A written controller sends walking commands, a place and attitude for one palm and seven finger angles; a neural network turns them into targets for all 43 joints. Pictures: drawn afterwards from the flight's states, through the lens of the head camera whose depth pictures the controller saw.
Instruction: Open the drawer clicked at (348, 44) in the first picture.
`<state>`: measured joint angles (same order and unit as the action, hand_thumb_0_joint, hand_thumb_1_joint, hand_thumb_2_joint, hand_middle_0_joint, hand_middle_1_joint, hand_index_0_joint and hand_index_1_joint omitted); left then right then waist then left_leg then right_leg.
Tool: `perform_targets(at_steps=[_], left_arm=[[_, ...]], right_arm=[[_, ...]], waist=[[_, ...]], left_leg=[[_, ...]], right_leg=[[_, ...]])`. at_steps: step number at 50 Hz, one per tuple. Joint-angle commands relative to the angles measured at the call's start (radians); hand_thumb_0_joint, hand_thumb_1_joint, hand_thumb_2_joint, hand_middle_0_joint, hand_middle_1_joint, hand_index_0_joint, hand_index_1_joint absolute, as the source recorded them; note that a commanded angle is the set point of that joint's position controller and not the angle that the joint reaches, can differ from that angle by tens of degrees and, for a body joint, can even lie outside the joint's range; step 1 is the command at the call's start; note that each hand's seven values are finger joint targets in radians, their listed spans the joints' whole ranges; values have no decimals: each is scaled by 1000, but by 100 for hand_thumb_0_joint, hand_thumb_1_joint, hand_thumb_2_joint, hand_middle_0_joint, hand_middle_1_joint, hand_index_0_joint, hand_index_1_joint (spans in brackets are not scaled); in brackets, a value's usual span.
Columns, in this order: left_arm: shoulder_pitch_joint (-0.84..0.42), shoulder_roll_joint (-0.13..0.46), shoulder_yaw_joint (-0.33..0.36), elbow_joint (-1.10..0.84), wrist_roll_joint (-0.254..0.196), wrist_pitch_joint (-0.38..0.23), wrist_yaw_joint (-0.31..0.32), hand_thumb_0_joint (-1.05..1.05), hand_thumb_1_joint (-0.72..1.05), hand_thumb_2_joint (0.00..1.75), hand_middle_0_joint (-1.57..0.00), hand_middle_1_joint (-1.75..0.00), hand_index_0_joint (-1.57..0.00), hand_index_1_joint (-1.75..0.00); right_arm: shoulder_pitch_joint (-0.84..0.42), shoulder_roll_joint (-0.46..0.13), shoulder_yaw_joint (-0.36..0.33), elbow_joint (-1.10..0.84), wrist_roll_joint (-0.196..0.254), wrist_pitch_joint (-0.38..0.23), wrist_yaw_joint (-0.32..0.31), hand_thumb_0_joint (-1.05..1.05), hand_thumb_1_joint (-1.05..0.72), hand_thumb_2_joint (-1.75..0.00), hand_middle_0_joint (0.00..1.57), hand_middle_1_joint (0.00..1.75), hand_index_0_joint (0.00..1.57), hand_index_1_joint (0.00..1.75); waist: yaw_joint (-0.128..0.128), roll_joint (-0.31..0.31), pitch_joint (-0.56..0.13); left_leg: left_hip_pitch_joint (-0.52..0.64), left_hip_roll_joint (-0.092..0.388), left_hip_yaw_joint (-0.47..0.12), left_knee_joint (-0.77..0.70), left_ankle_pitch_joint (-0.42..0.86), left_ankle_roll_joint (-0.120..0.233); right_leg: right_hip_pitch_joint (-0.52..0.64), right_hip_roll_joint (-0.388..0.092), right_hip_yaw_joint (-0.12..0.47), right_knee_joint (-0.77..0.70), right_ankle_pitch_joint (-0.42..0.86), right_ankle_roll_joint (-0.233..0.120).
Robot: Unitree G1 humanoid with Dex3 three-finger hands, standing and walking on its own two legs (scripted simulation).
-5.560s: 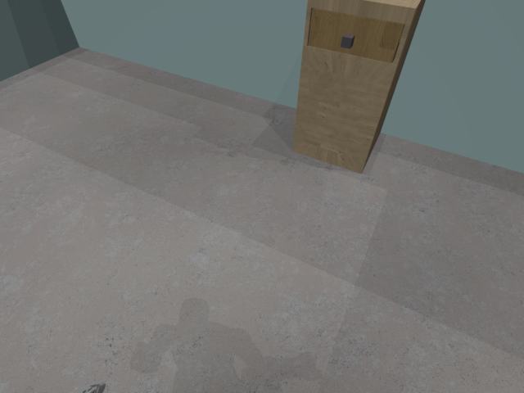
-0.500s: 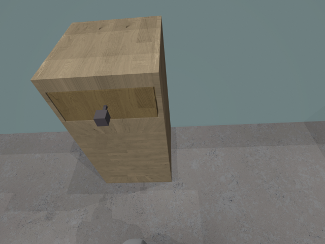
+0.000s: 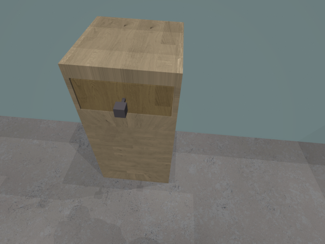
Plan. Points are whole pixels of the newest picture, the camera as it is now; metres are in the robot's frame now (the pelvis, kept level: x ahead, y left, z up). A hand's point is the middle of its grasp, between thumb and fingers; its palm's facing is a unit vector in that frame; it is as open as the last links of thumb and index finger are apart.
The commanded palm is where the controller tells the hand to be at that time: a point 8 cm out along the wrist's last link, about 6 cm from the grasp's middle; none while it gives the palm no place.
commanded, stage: come to a stop and stand still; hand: left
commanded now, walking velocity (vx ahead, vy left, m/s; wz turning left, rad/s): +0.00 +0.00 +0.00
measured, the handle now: (121, 106) +0.59 +0.21 -0.05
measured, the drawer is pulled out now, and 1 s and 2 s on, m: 0.00 0.00 0.00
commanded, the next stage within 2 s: look again from close up in 0.16 s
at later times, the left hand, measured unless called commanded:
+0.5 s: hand out of the picture +0.02 +0.19 -0.17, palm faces +0.01 -0.98 -0.21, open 7.3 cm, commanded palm none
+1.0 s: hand out of the picture +0.03 +0.17 -0.17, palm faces +0.01 -0.98 -0.20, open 7.3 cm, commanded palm none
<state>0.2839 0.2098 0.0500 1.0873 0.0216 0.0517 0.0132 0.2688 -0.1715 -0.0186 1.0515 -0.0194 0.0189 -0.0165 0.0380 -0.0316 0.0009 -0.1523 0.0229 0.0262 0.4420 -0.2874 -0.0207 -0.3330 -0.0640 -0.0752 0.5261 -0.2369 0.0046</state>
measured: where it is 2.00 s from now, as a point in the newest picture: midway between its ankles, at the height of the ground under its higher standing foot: outside the picture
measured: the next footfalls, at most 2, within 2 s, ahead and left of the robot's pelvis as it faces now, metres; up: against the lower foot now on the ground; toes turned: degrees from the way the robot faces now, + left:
none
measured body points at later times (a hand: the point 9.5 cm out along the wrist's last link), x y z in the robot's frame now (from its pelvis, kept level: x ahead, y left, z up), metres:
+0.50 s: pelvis +0.02 +0.02 +0.00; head +0.01 +0.00 +0.44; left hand +0.02 +0.24 -0.16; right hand +0.01 -0.19 -0.17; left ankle -0.03 +0.13 -0.74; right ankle +0.03 -0.12 -0.74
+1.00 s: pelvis +0.02 +0.00 +0.00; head +0.02 -0.02 +0.44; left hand +0.03 +0.23 -0.16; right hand -0.01 -0.22 -0.17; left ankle -0.03 +0.13 -0.74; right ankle +0.03 -0.12 -0.74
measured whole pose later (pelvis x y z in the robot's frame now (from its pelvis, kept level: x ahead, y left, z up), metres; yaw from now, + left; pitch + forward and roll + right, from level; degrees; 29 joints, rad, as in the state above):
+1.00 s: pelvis +0.02 +0.00 +0.00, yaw -1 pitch -2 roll +1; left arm 0.28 0.14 0.00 1.12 0.02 0.00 0.01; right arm 0.34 -0.16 0.01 1.11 -0.02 -0.01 -0.03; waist 0.00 0.03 0.03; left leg -0.10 0.03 0.04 0.49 -0.36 -0.02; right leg -0.24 -0.04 -0.04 0.55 -0.28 0.00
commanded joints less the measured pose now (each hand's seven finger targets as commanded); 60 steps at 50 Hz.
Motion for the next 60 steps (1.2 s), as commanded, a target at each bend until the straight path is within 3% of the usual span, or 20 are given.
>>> perform_targets(at_steps=[1,4,7,12,13,14,15,17,21,24,26,44,45,48,52,54,55,58,59,60], left_arm=[[17,26,-9,-14,1,-33,-1,0,90,90,-20,-30,-20,-30],[56,36,-23,21,-4,-52,6,0,90,90,-20,-30,-20,-30],[45,43,-26,41,-11,-63,13,0,90,90,-20,-30,-20,-30],[42,23,-28,49,-12,-60,19,0,90,90,-20,-30,-20,-30],[134,44,-36,77,-5,-85,64,0,90,90,-20,-30,-20,-30],[103,80,-31,36,-8,-97,54,0,90,90,-20,-30,-20,-30],[68,66,-34,20,-6,-99,44,0,90,90,-20,-30,-20,-30],[59,45,-38,9,-6,-87,32,0,90,90,-20,-30,-20,-30],[56,17,-46,7,-11,-80,25,0,90,90,-20,-30,-20,-30],[51,20,-43,1,-12,-75,23,0,90,90,-20,-30,-20,-30],[45,26,-41,-4,-13,-74,23,0,90,90,-20,-30,-20,-30],[31,34,-29,0,-13,-77,19,0,90,90,-20,-30,-20,-30],[38,37,-27,3,-11,-77,17,0,90,90,-20,-30,-20,-30],[48,48,-18,-1,-3,-72,9,0,90,90,-20,-30,-20,-30],[83,68,-1,-7,-1,-73,2,0,90,90,-20,-30,-20,-30],[78,66,4,-15,-2,-75,1,0,90,90,-20,-30,-20,-30],[68,51,1,-16,-3,-77,2,0,90,90,-20,-30,-20,-30],[50,0,-9,-16,-2,-79,9,0,90,90,-20,-30,-20,-30],[63,-9,-11,-11,-4,-79,11,0,90,90,-20,-30,-20,-30],[75,-9,-11,1,-5,-80,13,0,90,90,-20,-30,-20,-30]], right_arm=[[-49,-124,-11,-32,3,-21,-21,0,-90,-90,20,30,20,30],[18,-95,-6,3,11,-34,-24,0,-90,-90,20,30,20,30],[65,-80,-5,34,16,-33,-24,0,-90,-90,20,30,20,30],[76,-63,3,62,14,-38,-25,0,-90,-90,20,30,20,30],[-24,-95,0,-11,21,-54,-9,0,-90,-90,20,30,20,30],[45,-46,0,-30,11,-46,-8,0,-90,-90,20,30,20,30],[91,-38,5,-22,10,-52,-5,0,-90,-90,20,30,20,30],[115,-48,9,-32,7,-59,-6,0,-90,-90,20,30,20,30],[132,-66,14,-41,8,-57,-16,0,-90,-90,20,30,20,30],[134,-69,17,-32,7,-54,-16,0,-90,-90,20,30,20,30],[141,-70,18,-27,6,-53,-16,0,-90,-90,20,30,20,30],[137,-57,21,36,5,-46,-18,0,-90,-90,20,30,20,30],[146,-59,21,40,3,-46,-18,0,-90,-90,20,30,20,30],[148,-60,17,37,-3,-38,-10,0,-90,-90,20,30,20,30],[160,-42,16,22,-5,-37,-4,0,-90,-90,20,30,20,30],[177,-30,19,23,-5,-45,-4,0,-90,-90,20,30,20,30],[185,-27,21,26,-4,-52,-7,0,-90,-90,20,30,20,30],[219,-67,16,57,0,-65,-21,0,-90,-90,20,30,20,30],[206,-74,14,57,2,-65,-28,0,-90,-90,20,30,20,30],[199,-74,14,55,5,-64,-33,0,-90,-90,20,30,20,30]], waist=[[10,231,129],[-3,106,85],[-31,-44,29],[-28,27,48],[7,35,64],[-43,80,-13],[-55,97,-27],[-44,172,6],[-43,42,66],[-39,59,101],[-41,31,108],[-43,26,82],[-41,23,65],[-33,17,112],[-31,-48,158],[-40,-44,147],[-47,-19,131],[-49,167,84],[-39,176,77],[-35,137,64]], left_leg=[[-221,153,-130,-270,-96,95],[-113,106,-82,-148,130,70],[-32,85,-44,-86,184,40],[-41,90,-46,-113,157,38],[-104,95,3,58,168,9],[-87,32,-23,19,-17,13],[-75,51,-41,-17,34,22],[-104,86,-59,-40,120,47],[-107,87,-62,-46,200,57],[-120,82,-58,-66,166,58],[-117,78,-56,-74,154,57],[-66,69,-30,-79,126,44],[-61,66,-25,-74,77,47],[-113,47,-14,-42,-109,58],[-161,3,23,59,-155,58],[-136,6,21,64,-90,60],[-96,17,7,43,-10,59],[-12,115,-51,-9,395,75],[-4,124,-44,2,504,79],[1,118,-32,23,555,76]], right_leg=[[92,-3,30,40,-6,7],[147,-32,73,-128,154,4],[155,-54,101,-142,237,-14],[156,-45,89,-154,161,-11],[163,-94,131,-105,396,-24],[162,-119,186,-109,241,-49],[134,-87,150,-86,97,-59],[129,-39,90,-52,48,-47],[136,-32,75,-46,135,-42],[135,-31,77,-52,124,-39],[139,-33,80,-53,140,-38],[157,-43,100,-83,198,-43],[166,-41,101,-77,138,-47],[120,-38,134,-97,-141,-66],[70,-78,220,-166,-321,-106],[50,-81,208,-146,-262,-111],[44,-66,178,-104,-135,-101],[76,9,35,73,131,-57],[96,13,25,81,152,-53],[119,9,31,81,197,-55]])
